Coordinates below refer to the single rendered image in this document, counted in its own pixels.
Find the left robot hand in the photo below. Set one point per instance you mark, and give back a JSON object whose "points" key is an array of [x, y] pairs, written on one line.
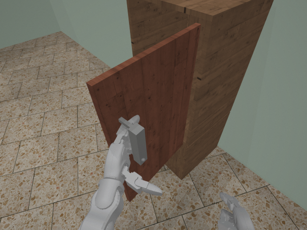
{"points": [[118, 156]]}

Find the cupboard door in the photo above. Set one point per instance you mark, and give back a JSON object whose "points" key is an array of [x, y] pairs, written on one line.
{"points": [[156, 85]]}

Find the handle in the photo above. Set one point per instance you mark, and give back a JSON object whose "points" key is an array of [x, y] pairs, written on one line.
{"points": [[137, 140]]}

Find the left robot forearm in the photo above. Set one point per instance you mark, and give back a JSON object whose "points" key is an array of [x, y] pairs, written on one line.
{"points": [[106, 205]]}

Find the right robot hand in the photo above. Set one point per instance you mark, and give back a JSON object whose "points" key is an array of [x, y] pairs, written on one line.
{"points": [[238, 220]]}

